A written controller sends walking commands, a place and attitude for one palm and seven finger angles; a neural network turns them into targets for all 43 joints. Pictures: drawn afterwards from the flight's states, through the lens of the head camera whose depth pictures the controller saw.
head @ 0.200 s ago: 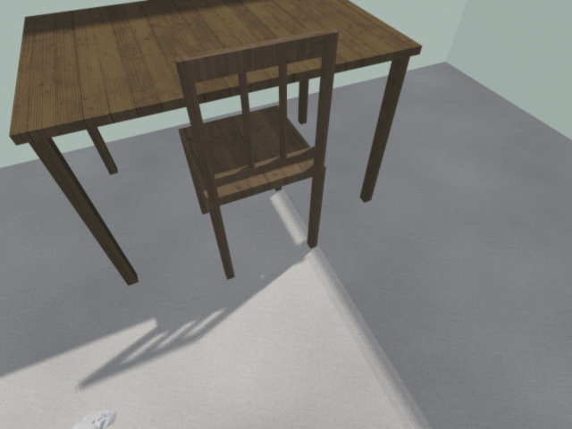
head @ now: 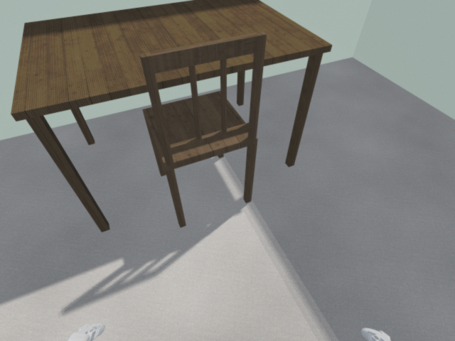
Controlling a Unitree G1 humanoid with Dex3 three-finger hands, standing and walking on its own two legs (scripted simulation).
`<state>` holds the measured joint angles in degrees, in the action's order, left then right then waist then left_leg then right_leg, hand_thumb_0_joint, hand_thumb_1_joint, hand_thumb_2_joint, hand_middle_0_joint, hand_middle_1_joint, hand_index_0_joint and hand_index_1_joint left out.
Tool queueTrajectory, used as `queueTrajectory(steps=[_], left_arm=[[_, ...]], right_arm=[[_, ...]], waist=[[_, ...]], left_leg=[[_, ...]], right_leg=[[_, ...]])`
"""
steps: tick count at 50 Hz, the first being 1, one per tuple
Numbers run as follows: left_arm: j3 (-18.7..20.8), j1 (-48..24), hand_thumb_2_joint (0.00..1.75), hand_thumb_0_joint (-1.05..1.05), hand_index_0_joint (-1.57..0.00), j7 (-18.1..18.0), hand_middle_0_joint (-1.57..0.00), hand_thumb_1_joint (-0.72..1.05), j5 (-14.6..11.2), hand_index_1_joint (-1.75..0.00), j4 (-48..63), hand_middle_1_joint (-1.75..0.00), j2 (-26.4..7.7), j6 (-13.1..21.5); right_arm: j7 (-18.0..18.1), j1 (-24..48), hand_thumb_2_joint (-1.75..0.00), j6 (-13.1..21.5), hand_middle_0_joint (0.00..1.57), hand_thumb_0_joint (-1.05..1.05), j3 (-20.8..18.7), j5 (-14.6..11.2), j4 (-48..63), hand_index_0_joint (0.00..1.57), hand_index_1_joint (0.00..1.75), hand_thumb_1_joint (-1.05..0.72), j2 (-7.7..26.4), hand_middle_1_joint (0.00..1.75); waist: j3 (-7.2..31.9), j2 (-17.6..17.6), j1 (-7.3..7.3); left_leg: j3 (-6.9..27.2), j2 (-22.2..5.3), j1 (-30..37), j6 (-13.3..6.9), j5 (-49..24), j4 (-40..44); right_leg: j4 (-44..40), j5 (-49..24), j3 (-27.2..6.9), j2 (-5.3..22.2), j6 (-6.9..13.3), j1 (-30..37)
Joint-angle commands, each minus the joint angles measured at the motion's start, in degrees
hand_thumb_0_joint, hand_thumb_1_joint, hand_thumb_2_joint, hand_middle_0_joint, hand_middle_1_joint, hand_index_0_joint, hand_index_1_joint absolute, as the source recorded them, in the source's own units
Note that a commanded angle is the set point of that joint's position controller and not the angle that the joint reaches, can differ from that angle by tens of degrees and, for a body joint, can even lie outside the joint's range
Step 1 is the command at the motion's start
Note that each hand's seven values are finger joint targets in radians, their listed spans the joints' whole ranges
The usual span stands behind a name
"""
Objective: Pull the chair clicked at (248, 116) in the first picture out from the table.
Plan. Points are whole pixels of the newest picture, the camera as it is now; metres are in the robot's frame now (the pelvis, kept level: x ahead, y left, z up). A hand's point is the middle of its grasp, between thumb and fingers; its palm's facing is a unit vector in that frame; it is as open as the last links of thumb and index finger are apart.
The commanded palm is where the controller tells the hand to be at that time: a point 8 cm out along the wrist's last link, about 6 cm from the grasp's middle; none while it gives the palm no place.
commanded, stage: stand and wait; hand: left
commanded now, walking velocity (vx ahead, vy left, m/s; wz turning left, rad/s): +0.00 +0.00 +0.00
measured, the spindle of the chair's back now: (195, 105) +0.85 +0.17 -0.08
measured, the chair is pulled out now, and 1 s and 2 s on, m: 0.00 0.00 0.00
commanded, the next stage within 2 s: look at it before walking up in 0.64 s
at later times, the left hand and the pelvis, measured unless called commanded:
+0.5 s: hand out of the picture +0.05 +0.23 -0.15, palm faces -0.03 -0.94 -0.34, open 7.4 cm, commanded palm none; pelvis -0.02 -0.02 +0.01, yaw +0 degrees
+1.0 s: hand out of the picture +0.05 +0.23 -0.15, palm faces -0.02 -0.95 -0.33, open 7.4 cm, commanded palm none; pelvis -0.02 -0.01 +0.01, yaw +0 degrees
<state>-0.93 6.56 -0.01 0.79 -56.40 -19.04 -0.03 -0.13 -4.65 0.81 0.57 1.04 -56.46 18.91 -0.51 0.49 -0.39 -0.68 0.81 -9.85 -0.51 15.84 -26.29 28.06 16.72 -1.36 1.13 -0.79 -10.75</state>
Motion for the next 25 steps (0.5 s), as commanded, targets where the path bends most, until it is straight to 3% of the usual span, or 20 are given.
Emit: queueTrajectory(steps=[1, 8, 13, 25], left_arm=[[2.89, -1.68, 0.90, 0.00, -0.20, -0.89, -0.20, 0.90, 0.04, -0.30, 3.05, -0.30, -11.82, 1.24], [3.01, -1.39, 0.90, 0.00, -0.20, -0.84, -0.20, 0.90, -0.06, -0.30, 1.67, -0.30, -11.58, 1.39], [3.02, -0.94, 0.90, 0.00, -0.20, -0.83, -0.20, 0.90, -0.15, -0.30, 0.47, -0.30, -11.63, 1.65], [2.87, -0.53, 0.90, 0.00, -0.20, -0.71, -0.20, 0.90, -0.24, -0.30, -1.85, -0.30, -11.48, 1.66]], right_arm=[[1.07, 1.80, -0.90, 1.05, 0.20, 0.00, -2.90, -0.16, 2.68, 0.20, 0.30, -0.90, 11.27, 0.30], [1.12, 1.85, -0.90, 1.07, 0.20, 0.00, -2.66, -0.23, 1.14, 0.20, 0.30, -0.90, 10.95, 0.30], [1.09, 1.37, -0.90, 0.95, 0.20, 0.00, -2.54, -0.33, -0.27, 0.20, 0.30, -0.90, 10.62, 0.30], [0.95, -0.34, -0.90, 0.73, 0.20, 0.00, -2.15, -0.41, -2.99, 0.20, 0.30, -0.90, 10.32, 0.30]], waist=[[4.76, -1.47, 0.55], [4.60, -0.39, 0.42], [4.60, -1.57, 0.42], [2.68, -1.27, 0.51]], left_leg=[[4.96, -6.95, 2.81, -1.87, -17.06, 4.00], [5.00, -6.92, 3.01, -1.49, -16.00, 4.79], [4.91, -6.99, 3.23, -1.15, -14.26, 5.07], [5.30, -6.93, 2.40, -0.63, -9.81, 6.68]], right_leg=[[-3.58, -16.77, -3.65, 4.94, 2.66, 1.34], [-5.20, -16.95, -4.33, 5.17, 2.72, 2.11], [-6.56, -16.71, -4.87, 5.60, 2.88, 2.47], [-9.36, -10.10, -5.97, 5.41, 2.90, 1.20]])
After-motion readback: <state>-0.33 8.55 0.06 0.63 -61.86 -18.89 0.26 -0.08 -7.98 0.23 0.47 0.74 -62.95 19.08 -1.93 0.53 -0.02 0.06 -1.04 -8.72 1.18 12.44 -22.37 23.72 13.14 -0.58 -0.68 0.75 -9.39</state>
